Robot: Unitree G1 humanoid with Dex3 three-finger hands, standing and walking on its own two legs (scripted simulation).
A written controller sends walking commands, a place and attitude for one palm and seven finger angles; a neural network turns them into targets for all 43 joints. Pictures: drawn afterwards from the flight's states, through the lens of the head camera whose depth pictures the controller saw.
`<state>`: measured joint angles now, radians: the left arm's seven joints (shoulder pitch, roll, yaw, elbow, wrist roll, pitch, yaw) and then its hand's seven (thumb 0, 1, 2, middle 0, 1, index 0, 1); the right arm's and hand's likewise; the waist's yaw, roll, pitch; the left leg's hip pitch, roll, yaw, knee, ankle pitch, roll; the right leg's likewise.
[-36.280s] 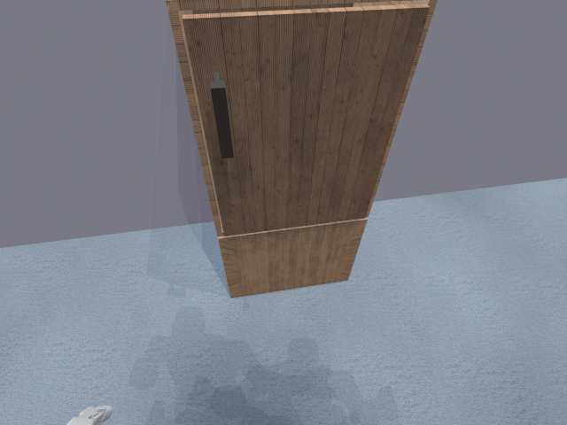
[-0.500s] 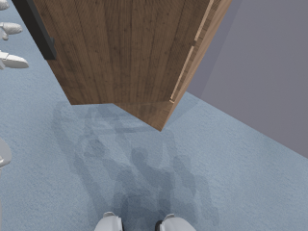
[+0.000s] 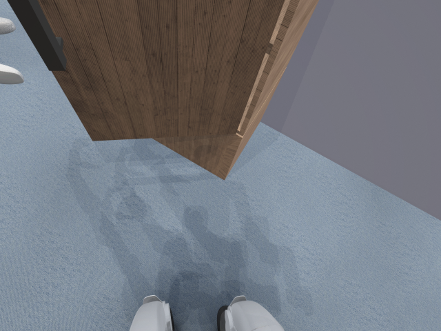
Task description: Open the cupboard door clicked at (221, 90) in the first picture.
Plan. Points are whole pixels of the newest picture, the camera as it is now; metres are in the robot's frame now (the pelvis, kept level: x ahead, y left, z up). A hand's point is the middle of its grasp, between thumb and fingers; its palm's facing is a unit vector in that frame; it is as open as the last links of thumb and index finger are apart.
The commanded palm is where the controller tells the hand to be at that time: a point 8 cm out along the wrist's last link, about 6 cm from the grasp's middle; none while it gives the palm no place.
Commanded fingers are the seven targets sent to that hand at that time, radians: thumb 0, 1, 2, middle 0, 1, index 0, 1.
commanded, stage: move the hooked fingers beside the handle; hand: left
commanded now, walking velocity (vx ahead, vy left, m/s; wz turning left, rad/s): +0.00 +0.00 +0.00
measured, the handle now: (38, 14) +0.60 +0.22 +0.13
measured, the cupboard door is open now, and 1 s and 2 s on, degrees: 37 37 37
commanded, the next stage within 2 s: slide the fingers in behind the handle in 0.36 s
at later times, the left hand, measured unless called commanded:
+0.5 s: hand out of the picture +0.55 +0.29 +0.13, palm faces +0.02 -1.00 +0.01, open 14.0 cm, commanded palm +0.54 +0.31 +0.13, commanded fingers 0.00 -0.50 0.30 -0.30 -1.20 -0.30 -1.20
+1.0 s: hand (19, 37) +0.55 +0.24 +0.13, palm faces +0.01 -1.00 +0.01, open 14.0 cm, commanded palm +0.54 +0.27 +0.13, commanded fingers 0.00 -0.50 0.30 -0.30 -1.20 -0.30 -1.20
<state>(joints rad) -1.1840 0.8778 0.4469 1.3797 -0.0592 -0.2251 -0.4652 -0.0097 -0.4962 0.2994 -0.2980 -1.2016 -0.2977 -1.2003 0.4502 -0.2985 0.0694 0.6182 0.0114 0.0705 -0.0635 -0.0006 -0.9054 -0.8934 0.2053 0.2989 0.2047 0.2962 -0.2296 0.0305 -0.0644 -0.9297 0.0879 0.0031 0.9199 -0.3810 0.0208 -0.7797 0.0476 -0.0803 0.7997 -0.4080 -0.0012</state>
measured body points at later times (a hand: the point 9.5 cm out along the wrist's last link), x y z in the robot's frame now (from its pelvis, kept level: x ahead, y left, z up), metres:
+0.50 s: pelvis +0.01 +0.01 +0.00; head +0.16 +0.05 +0.42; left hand +0.54 +0.34 +0.13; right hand -0.05 -0.25 -0.09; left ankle +0.02 +0.10 -0.69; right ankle -0.03 -0.13 -0.69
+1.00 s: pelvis +0.01 +0.00 +0.00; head +0.15 +0.04 +0.43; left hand +0.54 +0.29 +0.13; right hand -0.03 -0.26 -0.10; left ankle +0.02 +0.10 -0.69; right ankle -0.03 -0.13 -0.69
